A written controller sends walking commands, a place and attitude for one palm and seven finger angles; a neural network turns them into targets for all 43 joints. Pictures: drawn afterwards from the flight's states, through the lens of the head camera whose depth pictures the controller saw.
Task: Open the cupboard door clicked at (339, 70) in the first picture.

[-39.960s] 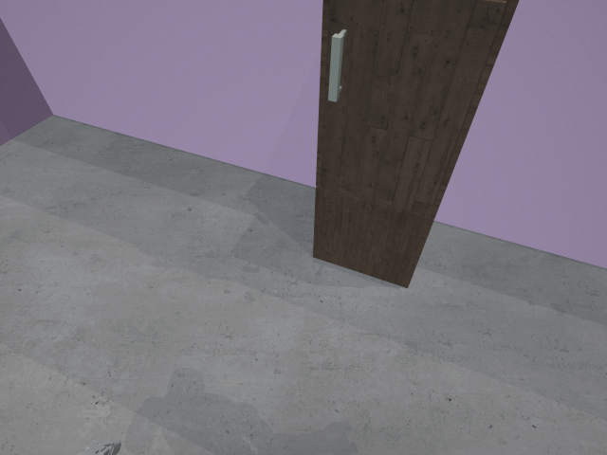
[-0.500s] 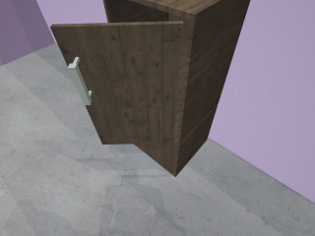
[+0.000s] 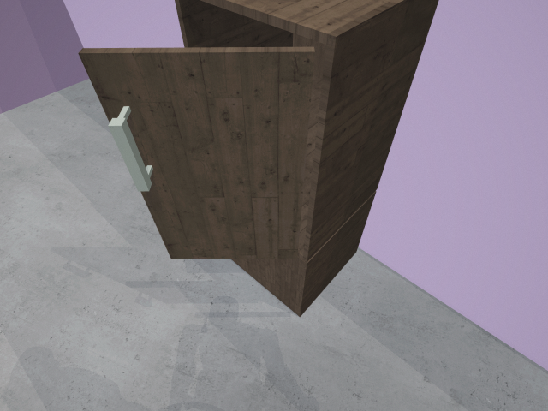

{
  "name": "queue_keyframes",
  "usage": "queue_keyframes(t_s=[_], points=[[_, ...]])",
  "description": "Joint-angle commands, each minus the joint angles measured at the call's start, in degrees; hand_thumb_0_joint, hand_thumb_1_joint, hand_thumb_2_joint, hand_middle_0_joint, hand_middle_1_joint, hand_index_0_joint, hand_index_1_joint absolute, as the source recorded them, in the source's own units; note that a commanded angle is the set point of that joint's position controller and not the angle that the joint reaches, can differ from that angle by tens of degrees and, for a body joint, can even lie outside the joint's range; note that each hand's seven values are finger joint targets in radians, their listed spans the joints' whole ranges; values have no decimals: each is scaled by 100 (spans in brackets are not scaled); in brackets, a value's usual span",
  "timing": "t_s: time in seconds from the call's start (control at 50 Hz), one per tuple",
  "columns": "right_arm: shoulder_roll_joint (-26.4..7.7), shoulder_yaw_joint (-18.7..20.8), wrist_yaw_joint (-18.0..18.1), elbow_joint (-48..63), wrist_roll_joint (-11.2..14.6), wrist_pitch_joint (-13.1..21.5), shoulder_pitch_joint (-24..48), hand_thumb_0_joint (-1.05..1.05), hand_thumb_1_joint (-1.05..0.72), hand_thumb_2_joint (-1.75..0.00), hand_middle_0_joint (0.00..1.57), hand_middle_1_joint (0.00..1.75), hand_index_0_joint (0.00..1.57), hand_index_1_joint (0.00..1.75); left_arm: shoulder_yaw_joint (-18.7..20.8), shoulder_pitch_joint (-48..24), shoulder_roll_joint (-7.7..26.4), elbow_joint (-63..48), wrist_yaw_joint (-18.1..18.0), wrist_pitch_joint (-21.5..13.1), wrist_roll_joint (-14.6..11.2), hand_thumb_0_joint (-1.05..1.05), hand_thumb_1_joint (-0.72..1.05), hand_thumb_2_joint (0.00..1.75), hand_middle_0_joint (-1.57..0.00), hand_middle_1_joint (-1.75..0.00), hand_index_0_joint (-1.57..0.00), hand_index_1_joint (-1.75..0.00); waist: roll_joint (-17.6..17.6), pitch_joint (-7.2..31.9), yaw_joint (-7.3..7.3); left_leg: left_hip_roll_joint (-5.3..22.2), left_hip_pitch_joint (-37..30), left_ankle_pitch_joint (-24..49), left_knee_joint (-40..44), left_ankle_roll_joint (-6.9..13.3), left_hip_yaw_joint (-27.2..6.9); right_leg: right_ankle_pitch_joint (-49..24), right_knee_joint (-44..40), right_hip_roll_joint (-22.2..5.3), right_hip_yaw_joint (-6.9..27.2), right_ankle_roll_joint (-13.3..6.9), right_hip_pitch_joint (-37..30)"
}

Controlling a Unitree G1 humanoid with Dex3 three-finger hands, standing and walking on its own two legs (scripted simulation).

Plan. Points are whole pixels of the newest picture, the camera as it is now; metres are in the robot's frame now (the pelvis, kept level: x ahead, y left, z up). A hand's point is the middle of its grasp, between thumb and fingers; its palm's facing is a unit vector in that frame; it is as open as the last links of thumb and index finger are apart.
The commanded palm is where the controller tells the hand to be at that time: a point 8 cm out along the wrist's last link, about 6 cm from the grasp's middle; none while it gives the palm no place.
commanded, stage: come to a stop and stand still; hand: left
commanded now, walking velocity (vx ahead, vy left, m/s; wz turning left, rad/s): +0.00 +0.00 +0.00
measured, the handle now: (135, 150) +0.53 +0.30 +0.08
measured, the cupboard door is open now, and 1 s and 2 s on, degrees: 42 42 42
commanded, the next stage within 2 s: look again from close up in 0.06 s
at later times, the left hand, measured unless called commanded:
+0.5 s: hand out of the picture +0.00 +0.16 -0.17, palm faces +0.04 -0.98 -0.20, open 7.3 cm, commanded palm none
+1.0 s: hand out of the picture -0.01 +0.17 -0.18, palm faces +0.07 -0.97 -0.21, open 7.4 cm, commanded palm none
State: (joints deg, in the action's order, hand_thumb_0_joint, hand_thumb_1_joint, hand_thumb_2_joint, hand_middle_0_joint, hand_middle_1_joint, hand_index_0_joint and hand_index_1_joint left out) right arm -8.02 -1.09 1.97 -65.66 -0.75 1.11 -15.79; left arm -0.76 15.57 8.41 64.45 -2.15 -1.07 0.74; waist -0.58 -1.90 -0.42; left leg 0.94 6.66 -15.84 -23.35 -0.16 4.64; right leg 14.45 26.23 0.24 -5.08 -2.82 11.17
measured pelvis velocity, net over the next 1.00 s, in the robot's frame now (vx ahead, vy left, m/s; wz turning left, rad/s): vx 0.00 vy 0.00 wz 0.01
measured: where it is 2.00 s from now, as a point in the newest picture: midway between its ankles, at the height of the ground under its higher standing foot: outside the picture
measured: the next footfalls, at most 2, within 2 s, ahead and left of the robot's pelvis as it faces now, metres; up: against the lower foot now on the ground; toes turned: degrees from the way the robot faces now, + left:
right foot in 1.54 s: +0.02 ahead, -0.09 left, +0.00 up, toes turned +0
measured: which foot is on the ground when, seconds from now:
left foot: down 0.00-1.00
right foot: down 0.00-1.00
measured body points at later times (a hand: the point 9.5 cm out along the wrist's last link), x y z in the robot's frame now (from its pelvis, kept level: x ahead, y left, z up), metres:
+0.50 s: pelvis +0.01 -0.01 +0.00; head +0.02 -0.01 +0.45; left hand +0.00 +0.21 -0.16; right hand +0.00 -0.22 -0.17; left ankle -0.04 +0.12 -0.74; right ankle +0.00 -0.08 -0.74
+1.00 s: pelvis +0.00 +0.00 +0.00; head +0.01 -0.01 +0.45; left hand -0.01 +0.22 -0.16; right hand -0.01 -0.21 -0.17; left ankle -0.04 +0.12 -0.74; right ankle +0.00 -0.08 -0.74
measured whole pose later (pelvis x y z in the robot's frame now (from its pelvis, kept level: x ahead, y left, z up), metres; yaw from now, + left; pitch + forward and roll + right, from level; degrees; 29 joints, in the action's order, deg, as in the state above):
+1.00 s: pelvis +0.00 +0.00 +0.00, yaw +1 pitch -1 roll +1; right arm -7.8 0.0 2.0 -64.2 -0.8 -0.8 -16.9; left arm 0.7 16.2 7.9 62.9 -2.5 -0.4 1.0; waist -0.5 -1.6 -1.1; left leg 1.0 8.7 -16.8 -26.3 -0.4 3.9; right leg 15.3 28.2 0.0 -5.8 -3.2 12.5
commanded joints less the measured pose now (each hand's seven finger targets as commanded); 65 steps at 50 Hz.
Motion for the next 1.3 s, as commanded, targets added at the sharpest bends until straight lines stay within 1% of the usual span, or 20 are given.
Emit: queue_keyframes(t_s=[0.0, 0.14, 0.3, 0.36, 0.62, 0.66, 0.76, 0.82, 0.86, 0.92, 1.0, 1.04, 1.08, 1.1, 1.12, 1.14, 1.16, 1.18, 1.22, 1.28], points=[[-480, 86, 13, 113, -5, 101, -416, 0, -90, -90, 20, 30, 20, 30, 107, 332, 574, -169, 9, -114, -25, 0, 90, 90, -20, -30, -20, -30, 94, -48, 34, 542, 334, 958, 393, 174, -481, -1418, -468, -750, 769, -32, -254], [-489, 83, 28, 115, -7, 82, -367, 0, -90, -90, 20, 30, 20, 30, 118, 352, 583, -165, 8, -104, -23, 0, 90, 90, -20, -30, -20, -30, 66, -184, 25, 538, 343, 915, 374, 152, -463, -1430, -527, -755, 761, -31, -209], [-476, 87, 27, 101, -11, 82, -396, 0, -90, -90, 20, 30, 20, 30, 126, 362, 588, -161, 13, -106, -28, 0, 90, 90, -20, -30, -20, -30, 130, -126, 27, 538, 319, 860, 401, 144, -460, -1325, -586, -757, 776, -33, -250], [-473, 83, 33, 87, -10, 90, -400, 0, -90, -90, 20, 30, 20, 30, 127, 380, 594, -171, 10, -104, -28, 0, 90, 90, -20, -30, -20, -30, 14, -98, 14, 551, 312, 953, 388, 148, -462, -1416, -559, -747, 770, -35, -293], [-388, 97, 43, 43, -5, 74, -487, 0, -90, -90, 20, 30, 20, 30, 133, 442, 561, -170, -1, -106, -23, 0, 90, 90, -20, -30, -20, -30, 162, -161, 15, 544, 333, 831, 389, 133, -431, -1403, -623, -744, 775, -18, -295], [-414, 100, 45, 38, -7, 84, -486, 0, -90, -90, 20, 30, 20, 30, 136, 450, 571, -167, -1, -109, -30, 0, 90, 90, -20, -30, -20, -30, 46, -117, 12, 541, 319, 921, 368, 133, -450, -1484, -588, -752, 777, -27, -319], [-373, 91, 50, 27, -9, 79, -510, 0, -90, -90, 20, 30, 20, 30, 136, 453, 516, -152, 1, -93, -26, 0, 90, 90, -20, -30, -20, -30, 46, -262, 5, 556, 386, 818, 422, 140, -468, -1182, -620, -720, 761, -35, -217], [-373, 118, 45, 99, 0, 42, -502, 0, -90, -90, 20, 30, 20, 30, 184, 450, 601, -207, -29, -87, -18, 0, 90, 90, -20, -30, -20, -30, -22, -227, -39, 511, 467, 914, 323, 103, -408, -1601, -536, -892, 883, -85, -290], [-375, 134, 36, 163, 0, -19, -544, 0, -90, -90, 20, 30, 20, 30, 231, 463, 684, -259, -58, -67, -17, 0, 90, 90, -20, -30, -20, -30, 115, -127, -50, 442, 614, 701, 196, 58, -355, -1610, -488, -1072, 1035, -147, -352], [-382, 196, 15, 298, -9, -117, -487, 0, -90, -90, 20, 30, 20, 30, 330, 441, 837, -334, -81, -17, 10, 0, 90, 90, -20, -30, -20, -30, 324, -108, -57, 306, 763, 279, -138, 4, -223, -1303, -590, -1417, 1343, -339, -238], [-398, 276, -25, 481, -31, -198, -431, 0, -90, -90, 20, 30, 20, 30, 468, 397, 1010, -463, -102, 31, 44, 0, 90, 90, -20, -30, -20, -30, 886, -148, -112, 182, 1121, -380, -814, -31, -166, -975, -832, -1988, 1857, -688, -63], [-391, 317, -50, 568, -41, -218, -393, 0, -90, -90, 20, 30, 20, 30, 540, 357, 1076, -550, -117, 65, 68, 0, 90, 90, -20, -30, -20, -30, 801, -203, -114, 207, 1147, -522, -996, -25, -163, -768, -814, -2150, 1909, -785, 207], [-364, 346, -81, 609, -45, -208, -459, 0, -90, -90, 20, 30, 20, 30, 594, 231, 1113, -639, -99, 93, 80, 0, 90, 90, -20, -30, -20, -30, 826, -159, -60, 170, 941, -379, -766, -14, -100, -775, -609, -2071, 1718, -711, 443], [-373, 359, -90, 605, -43, -200, -554, 0, -90, -90, 20, 30, 20, 30, 608, 142, 1115, -702, -87, 112, 73, 0, 90, 90, -20, -30, -20, -30, 758, -115, 0, 157, 655, -162, -522, -2, -44, -631, -461, -1929, 1525, -599, 663], [-353, 363, -86, 581, -43, -179, -679, 0, -90, -90, 20, 30, 20, 30, 591, -6, 1012, -765, -76, 140, 74, 0, 90, 90, -20, -30, -20, -30, 538, -85, 91, 229, 318, 74, -213, 27, -81, -349, -199, -1606, 1176, -430, 921], [-451, 366, -86, 562, -64, -132, -795, 0, -90, -90, 20, 30, 20, 30, 537, -75, 806, -836, -57, 188, 67, 0, 90, 90, -20, -30, -20, -30, -81, -77, 125, 554, 190, 263, 160, 168, -439, 341, 245, -1101, 695, -194, 1197], [-620, 365, -71, 567, -99, -81, -833, 0, -90, -90, 20, 30, 20, 30, 452, -226, 510, -892, -24, 239, 55, 0, 90, 90, -20, -30, -20, -30, -948, -214, 157, 1158, 455, 120, 802, 468, -1311, 906, 957, -486, 80, 133, 1296], [-707, 370, -23, 603, -97, -36, -815, 0, -90, -90, 20, 30, 20, 30, 387, -262, 348, -913, -20, 247, 72, 0, 90, 90, -20, -30, -20, -30, -1090, -314, 191, 1573, 628, -90, 1309, 808, -1926, 1375, 1703, -314, 116, 181, 1421], [-680, 329, 26, 632, -105, 52, -656, 0, -90, -90, 20, 30, 20, 30, 332, -141, 295, -820, 42, 197, 106, 0, 90, 90, -20, -30, -20, -30, -276, -282, 52, 1720, 504, 22, 1301, 1149, -2111, 1321, 2508, -396, 476, 79, 1595], [-635, 272, 42, 575, -114, 123, -531, 0, -90, -90, 20, 30, 20, 30, 279, 15, 155, -674, 109, 143, 97, 0, 90, 90, -20, -30, -20, -30, -217, -151, 46, 1513, 259, 648, 1182, 1082, -1500, 1069, 2418, -431, 462, 176, 1500]])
